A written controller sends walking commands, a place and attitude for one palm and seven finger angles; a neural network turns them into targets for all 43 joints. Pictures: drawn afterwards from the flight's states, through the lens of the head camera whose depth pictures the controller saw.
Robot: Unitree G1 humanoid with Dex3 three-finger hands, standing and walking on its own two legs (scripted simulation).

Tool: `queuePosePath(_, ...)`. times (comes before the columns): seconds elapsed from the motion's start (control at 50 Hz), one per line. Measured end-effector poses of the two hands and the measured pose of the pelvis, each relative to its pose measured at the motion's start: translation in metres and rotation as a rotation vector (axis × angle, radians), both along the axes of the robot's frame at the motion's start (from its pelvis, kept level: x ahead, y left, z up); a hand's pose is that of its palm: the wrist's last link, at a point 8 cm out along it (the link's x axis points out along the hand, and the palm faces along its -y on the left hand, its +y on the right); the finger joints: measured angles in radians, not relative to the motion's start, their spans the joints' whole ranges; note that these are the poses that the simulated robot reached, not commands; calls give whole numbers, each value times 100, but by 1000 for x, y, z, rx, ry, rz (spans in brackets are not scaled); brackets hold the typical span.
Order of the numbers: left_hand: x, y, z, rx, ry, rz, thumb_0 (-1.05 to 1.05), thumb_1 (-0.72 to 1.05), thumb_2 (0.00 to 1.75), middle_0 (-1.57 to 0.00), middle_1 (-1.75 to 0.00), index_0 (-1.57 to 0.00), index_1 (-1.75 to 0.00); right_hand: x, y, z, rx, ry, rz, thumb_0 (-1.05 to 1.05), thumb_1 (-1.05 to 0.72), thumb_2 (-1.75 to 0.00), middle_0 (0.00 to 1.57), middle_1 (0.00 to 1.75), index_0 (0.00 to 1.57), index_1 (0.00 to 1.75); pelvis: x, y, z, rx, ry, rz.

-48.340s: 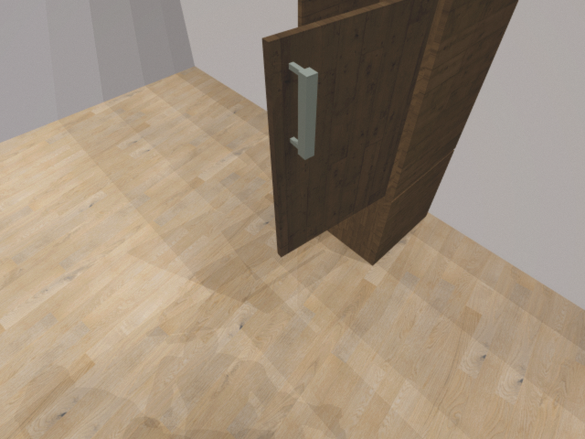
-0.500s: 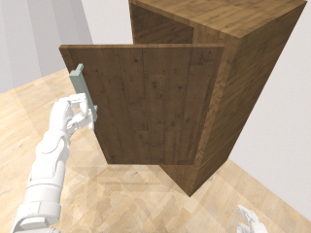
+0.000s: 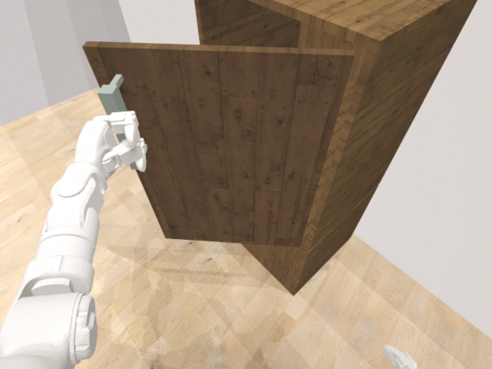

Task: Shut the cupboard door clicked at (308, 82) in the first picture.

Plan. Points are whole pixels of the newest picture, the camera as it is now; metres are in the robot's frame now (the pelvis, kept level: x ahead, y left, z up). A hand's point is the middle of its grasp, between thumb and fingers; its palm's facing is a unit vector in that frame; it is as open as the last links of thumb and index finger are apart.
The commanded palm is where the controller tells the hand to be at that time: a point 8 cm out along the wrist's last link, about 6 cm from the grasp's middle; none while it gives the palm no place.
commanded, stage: push the door shut along its arc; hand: left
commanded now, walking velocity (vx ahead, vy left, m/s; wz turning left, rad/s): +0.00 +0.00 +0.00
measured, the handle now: (129, 124) +0.50 +0.22 +0.13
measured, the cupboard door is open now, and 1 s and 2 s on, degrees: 43 28 17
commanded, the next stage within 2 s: pull the fist back off the door in 1.40 s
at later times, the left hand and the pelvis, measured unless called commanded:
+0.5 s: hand (157, 126) +0.48 +0.16 +0.14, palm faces -0.20 -0.98 +0.00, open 3.1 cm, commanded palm +0.48 +0.21 +0.13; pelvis +0.00 +0.01 -0.01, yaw +0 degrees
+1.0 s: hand (193, 104) +0.54 +0.11 +0.14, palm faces -0.33 -0.94 +0.02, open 3.0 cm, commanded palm +0.54 +0.16 +0.13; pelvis +0.01 +0.01 -0.02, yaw -2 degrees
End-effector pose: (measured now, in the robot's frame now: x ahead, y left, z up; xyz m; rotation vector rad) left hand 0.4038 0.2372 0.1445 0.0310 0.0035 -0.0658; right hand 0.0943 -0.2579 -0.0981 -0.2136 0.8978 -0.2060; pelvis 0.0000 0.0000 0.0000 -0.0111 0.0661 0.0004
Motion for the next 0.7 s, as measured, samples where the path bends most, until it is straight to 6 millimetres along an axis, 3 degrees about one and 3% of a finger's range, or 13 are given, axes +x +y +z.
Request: queuePosePath(0.7,92,-33,-4,-31,26,-198,1,90,90,-130,-150,-130,-150,-83,-6,-16,-63,245,-118,1,-90,-90,20,30,21,30,1,13,-15,-19,147,-11)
